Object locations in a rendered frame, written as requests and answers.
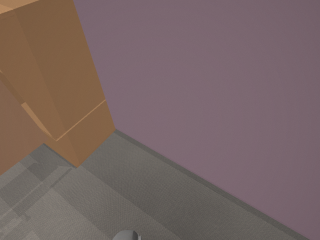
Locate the left robot thigh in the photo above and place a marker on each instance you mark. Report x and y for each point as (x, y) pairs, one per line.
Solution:
(127, 235)

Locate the cupboard door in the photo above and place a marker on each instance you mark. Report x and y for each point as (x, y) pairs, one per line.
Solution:
(19, 134)

